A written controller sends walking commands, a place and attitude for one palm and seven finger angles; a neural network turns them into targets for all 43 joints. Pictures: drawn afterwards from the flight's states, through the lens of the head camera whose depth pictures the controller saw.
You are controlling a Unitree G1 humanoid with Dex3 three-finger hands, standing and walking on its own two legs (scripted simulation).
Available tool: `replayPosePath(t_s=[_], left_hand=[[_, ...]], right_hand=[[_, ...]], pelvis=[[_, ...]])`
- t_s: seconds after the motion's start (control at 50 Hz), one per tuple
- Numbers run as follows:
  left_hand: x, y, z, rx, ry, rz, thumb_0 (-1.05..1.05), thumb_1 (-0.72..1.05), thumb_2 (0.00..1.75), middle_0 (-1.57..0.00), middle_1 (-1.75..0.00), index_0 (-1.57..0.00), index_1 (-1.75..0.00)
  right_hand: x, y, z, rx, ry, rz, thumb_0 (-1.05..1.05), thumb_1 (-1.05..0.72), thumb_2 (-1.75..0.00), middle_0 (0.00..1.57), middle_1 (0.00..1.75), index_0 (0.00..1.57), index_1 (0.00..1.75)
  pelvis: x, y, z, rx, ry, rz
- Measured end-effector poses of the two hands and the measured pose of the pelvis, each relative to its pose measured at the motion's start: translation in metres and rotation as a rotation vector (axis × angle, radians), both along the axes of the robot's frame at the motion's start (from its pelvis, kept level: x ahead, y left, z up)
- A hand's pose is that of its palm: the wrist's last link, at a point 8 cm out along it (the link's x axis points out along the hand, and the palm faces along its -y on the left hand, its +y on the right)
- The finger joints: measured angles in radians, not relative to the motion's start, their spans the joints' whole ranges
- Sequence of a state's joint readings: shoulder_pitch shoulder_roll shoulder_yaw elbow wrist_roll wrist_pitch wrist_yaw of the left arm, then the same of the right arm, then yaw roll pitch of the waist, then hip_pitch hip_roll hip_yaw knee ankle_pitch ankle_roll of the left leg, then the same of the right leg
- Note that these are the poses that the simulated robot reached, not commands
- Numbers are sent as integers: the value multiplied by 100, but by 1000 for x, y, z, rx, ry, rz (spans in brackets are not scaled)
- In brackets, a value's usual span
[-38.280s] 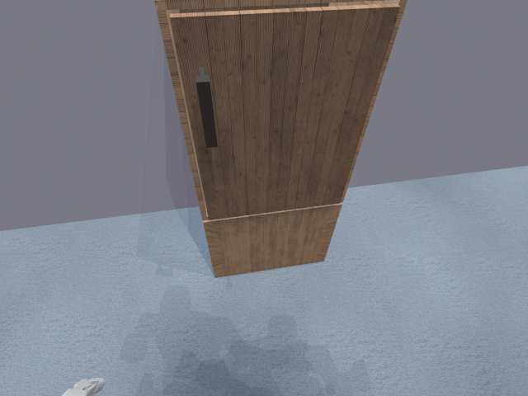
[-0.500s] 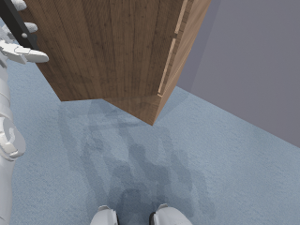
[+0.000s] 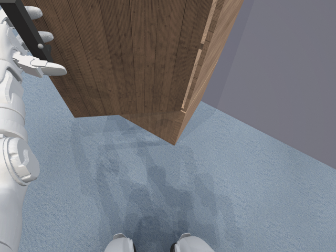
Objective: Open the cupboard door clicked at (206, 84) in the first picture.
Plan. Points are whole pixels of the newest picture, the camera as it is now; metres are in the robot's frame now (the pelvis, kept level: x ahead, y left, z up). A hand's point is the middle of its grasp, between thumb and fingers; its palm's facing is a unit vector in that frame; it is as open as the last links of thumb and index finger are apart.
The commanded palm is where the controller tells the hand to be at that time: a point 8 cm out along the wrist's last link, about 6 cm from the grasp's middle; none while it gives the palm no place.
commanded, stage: slide the fingers in behind the handle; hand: left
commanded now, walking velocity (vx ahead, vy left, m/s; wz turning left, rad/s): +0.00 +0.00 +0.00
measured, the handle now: (32, 29) +0.59 +0.23 +0.13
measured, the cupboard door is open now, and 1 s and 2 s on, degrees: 37 37 43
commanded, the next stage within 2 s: close the thumb around the handle in 0.06 s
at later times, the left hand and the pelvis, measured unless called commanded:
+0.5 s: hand (40, 48) +0.53 +0.21 +0.13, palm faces +0.04 -1.00 -0.01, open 10.7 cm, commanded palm +0.52 +0.24 +0.12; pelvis -0.01 +0.00 +0.00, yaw +1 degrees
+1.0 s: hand (41, 46) +0.54 +0.21 +0.13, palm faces +0.05 -1.00 -0.01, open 5.9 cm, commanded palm +0.52 +0.25 +0.12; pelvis -0.01 +0.00 +0.00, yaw +1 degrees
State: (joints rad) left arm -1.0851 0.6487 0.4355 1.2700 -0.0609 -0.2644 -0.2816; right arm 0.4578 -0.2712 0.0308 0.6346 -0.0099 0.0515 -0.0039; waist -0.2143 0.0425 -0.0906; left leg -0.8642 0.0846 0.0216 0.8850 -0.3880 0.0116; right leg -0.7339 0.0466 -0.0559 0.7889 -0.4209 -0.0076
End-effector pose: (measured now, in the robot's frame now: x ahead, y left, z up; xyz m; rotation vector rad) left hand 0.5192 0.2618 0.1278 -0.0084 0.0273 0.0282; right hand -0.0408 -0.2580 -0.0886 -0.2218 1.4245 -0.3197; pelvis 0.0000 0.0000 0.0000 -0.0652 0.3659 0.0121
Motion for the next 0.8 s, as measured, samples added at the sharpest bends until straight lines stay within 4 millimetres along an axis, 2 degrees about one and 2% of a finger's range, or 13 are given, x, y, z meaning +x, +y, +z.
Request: replayPosePath(t_s=[0.22, 0.32, 0.46, 0.74, 0.8], left_hand=[[-9, -1, 2, 6, 3, 2, -1, -49, 30, -29, -120, -30, -120], [-9, -2, 2, 4, 1, 9, -1, -39, 34, -29, -121, -30, -121], [-8, -2, 2, 14, 1, 13, -1, -10, 47, -31, -124, -32, -124], [-3, -2, 2, 18, 11, 21, 1, 64, 78, -36, -132, -37, -132], [-3, -3, 2, 19, 11, 24, 1, 70, 81, -36, -133, -37, -133]], right_hand=[[1, 2, -1, 6, -8, 7, 0, -91, -89, 20, 30, 20, 30], [-1, 0, -2, 0, -11, 12, 0, -91, -89, 20, 30, 20, 30], [-8, -1, -2, -6, 5, 17, 0, -91, -89, 20, 30, 20, 30], [-21, -2, 0, -3, 44, 10, 0, -91, -89, 20, 30, 20, 30], [-21, -2, 0, -2, 45, 10, 0, -91, -89, 20, 30, 20, 30]], pelvis=[[-2, 2, 1, -1, -17, 7], [-5, 2, -1, -1, -16, 10], [-9, 1, -2, -3, -8, 15], [-10, -2, -3, -5, 4, 18], [-8, -2, -3, -5, 6, 18]])
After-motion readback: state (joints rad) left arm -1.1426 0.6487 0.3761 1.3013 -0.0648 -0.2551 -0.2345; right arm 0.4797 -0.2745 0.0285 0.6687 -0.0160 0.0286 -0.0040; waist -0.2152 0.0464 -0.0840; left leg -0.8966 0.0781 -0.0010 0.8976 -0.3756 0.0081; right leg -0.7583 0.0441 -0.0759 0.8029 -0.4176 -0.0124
